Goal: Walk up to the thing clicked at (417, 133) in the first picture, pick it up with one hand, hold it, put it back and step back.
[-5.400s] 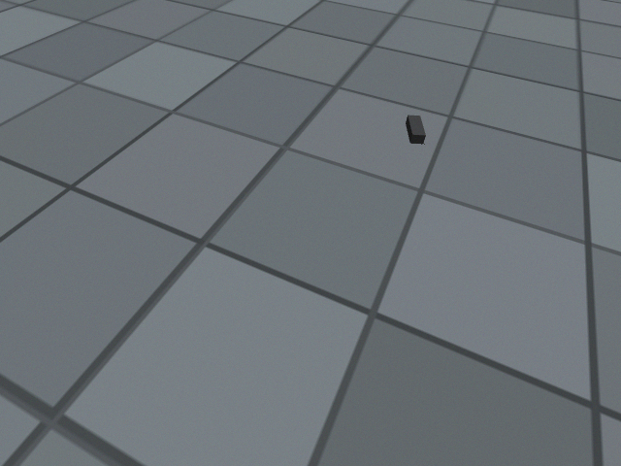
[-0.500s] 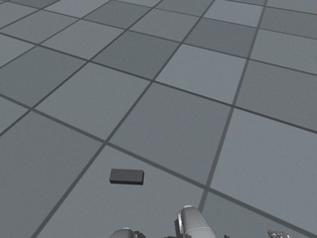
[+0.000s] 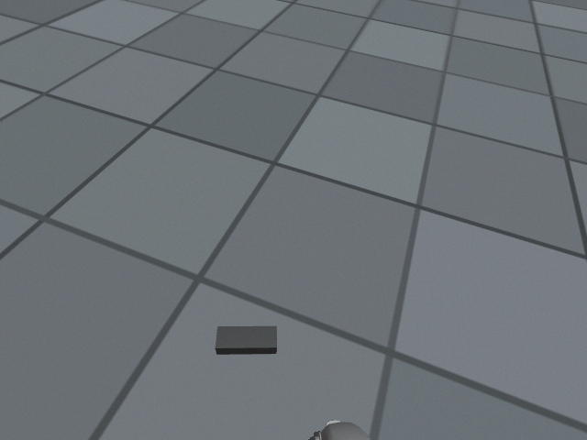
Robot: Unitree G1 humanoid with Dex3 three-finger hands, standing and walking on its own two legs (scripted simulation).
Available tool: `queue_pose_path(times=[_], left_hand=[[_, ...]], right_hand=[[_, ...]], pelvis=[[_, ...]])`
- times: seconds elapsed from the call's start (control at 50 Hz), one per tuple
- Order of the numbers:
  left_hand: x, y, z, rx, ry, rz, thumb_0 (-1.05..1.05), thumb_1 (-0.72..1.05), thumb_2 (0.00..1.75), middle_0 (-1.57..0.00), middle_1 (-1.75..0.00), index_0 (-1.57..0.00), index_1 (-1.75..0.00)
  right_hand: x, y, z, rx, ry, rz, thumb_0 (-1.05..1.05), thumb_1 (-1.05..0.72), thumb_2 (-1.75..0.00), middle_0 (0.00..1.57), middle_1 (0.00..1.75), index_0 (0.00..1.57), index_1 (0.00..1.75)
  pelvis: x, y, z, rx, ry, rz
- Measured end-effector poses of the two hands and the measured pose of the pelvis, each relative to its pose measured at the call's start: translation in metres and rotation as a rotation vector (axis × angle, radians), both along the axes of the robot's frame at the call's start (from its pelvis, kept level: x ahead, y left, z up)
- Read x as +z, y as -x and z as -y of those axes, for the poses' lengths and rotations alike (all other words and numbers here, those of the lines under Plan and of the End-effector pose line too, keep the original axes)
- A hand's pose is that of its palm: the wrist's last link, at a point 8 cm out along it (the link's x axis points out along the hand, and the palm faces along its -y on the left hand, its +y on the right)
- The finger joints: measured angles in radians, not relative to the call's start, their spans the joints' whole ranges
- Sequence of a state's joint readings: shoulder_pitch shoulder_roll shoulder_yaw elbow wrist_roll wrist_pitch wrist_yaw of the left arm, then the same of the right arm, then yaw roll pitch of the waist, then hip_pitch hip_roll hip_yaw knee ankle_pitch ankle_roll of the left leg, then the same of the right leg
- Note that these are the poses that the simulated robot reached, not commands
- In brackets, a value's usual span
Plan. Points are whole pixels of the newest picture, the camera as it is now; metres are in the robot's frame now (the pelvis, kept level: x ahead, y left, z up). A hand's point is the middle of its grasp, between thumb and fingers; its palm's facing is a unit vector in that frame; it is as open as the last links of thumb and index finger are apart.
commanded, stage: walk up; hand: left
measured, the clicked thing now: (247, 340) +0.54 +0.09 -0.72
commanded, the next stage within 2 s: stand in 1.72 s
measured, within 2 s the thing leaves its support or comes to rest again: neither
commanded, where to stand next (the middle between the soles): +0.14 -0.07 m, yaw +0 degrees
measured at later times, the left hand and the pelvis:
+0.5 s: hand out of the picture +0.15 +0.21 -0.14, palm faces -0.05 -0.94 -0.33, open 7.4 cm; pelvis +0.03 -0.04 +0.01, yaw -2 degrees
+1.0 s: hand out of the picture +0.14 +0.21 -0.13, palm faces -0.02 -0.95 -0.32, open 7.4 cm; pelvis +0.04 -0.04 +0.03, yaw -2 degrees
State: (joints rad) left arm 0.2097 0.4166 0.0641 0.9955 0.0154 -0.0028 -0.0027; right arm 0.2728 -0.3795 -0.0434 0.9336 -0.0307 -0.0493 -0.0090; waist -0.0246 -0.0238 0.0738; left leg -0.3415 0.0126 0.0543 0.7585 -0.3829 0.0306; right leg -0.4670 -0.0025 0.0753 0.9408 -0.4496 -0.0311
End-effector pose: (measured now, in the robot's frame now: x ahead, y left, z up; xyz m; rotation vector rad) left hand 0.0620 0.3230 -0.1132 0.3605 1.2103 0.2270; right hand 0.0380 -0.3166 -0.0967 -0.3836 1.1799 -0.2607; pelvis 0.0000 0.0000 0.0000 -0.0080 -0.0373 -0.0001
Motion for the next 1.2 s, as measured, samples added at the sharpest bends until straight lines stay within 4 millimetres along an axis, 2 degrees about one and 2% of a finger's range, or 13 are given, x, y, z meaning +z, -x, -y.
queue_pose_path(times=[0.08, 0.16, 0.28, 0.46, 0.58, 0.72, 0.94, 1.2], left_hand=[[0.002, -0.018, -0.007, -0.01, 0.006, -0.013, 0.0, 0.9, 0.9, -0.2, -0.3, -0.2, -0.3], [0.005, -0.038, -0.002, -0.027, 0.008, -0.012, 0.0, 0.9, 0.9, -0.2, -0.29, -0.2, -0.3], [0.008, -0.063, 0.027, -0.062, 0.018, 0.021, 0.0, 0.91, 0.9, -0.2, -0.29, -0.2, -0.3], [0.012, -0.081, 0.063, -0.066, 0.06, 0.06, 0.0, 0.9, 0.9, -0.2, -0.3, -0.2, -0.3], [0.018, -0.083, 0.077, -0.052, 0.061, 0.068, 0.0, 0.9, 0.9, -0.2, -0.3, -0.2, -0.3], [0.024, -0.077, 0.08, -0.023, 0.057, 0.046, 0.0, 0.9, 0.9, -0.2, -0.3, -0.2, -0.3], [0.022, -0.073, 0.073, -0.007, 0.071, 0.016, 0.0, 0.9, 0.9, -0.2, -0.3, -0.2, -0.3], [0.022, -0.083, 0.064, -0.019, 0.079, 0.01, 0.0, 0.9, 0.9, -0.2, -0.29, -0.2, -0.3]], right_hand=[[0.012, 0.004, 0.001, -0.023, 0.028, -0.015, 0.0, -0.9, -0.9, 0.2, 0.31, 0.21, 0.3], [0.017, 0.006, 0.008, -0.039, 0.041, -0.04, 0.0, -0.9, -0.9, 0.2, 0.31, 0.21, 0.3], [0.005, -0.001, 0.025, -0.059, 0.017, -0.063, 0.0, -0.9, -0.9, 0.2, 0.31, 0.21, 0.3], [-0.005, -0.032, 0.029, -0.029, -0.04, -0.011, 0.0, -0.9, -0.9, 0.2, 0.3, 0.2, 0.3], [-0.004, -0.052, 0.038, -0.021, -0.056, 0.005, 0.0, -0.9, -0.9, 0.2, 0.3, 0.2, 0.3], [0.001, -0.065, 0.043, -0.009, -0.056, 0.006, 0.0, -0.9, -0.9, 0.2, 0.3, 0.2, 0.3], [0.01, -0.064, 0.037, -0.013, -0.049, -0.022, 0.0, -0.9, -0.9, 0.2, 0.3, 0.2, 0.3], [0.012, -0.064, 0.023, -0.029, -0.053, -0.031, 0.0, -0.9, -0.9, 0.2, 0.3, 0.2, 0.3]], pelvis=[[0.007, -0.007, -0.002, -0.016, 0.005, -0.008], [0.01, -0.013, 0.001, -0.028, 0.008, -0.014], [0.009, -0.016, 0.016, -0.032, 0.016, -0.013], [0.01, -0.026, 0.031, -0.029, -0.025, -0.009], [0.015, -0.03, 0.045, -0.022, -0.017, -0.01], [0.021, -0.032, 0.049, -0.019, -0.025, -0.01], [0.027, -0.036, 0.044, -0.024, -0.014, -0.012], [0.03, -0.042, 0.034, -0.031, -0.012, -0.013]])
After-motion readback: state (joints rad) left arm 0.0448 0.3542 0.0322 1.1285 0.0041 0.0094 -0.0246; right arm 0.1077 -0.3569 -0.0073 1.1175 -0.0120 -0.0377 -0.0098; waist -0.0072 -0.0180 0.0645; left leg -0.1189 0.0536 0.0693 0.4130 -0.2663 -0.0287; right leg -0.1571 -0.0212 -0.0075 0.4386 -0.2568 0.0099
